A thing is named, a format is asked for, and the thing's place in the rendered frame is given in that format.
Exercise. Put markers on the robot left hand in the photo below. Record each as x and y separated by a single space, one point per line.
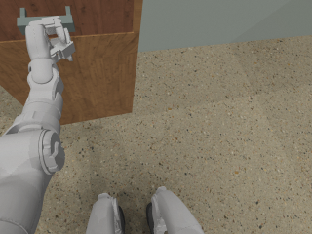
39 45

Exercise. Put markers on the robot left upper arm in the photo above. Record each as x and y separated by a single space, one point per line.
28 161

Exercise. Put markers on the drawer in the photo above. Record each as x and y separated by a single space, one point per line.
91 17

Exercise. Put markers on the left robot forearm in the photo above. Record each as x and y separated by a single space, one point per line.
43 107

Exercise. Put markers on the cabinet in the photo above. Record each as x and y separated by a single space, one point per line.
98 83

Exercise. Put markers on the robot left thigh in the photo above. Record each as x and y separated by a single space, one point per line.
105 213

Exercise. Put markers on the left robot shin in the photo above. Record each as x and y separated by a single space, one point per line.
117 226

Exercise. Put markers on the handle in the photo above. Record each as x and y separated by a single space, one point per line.
66 20

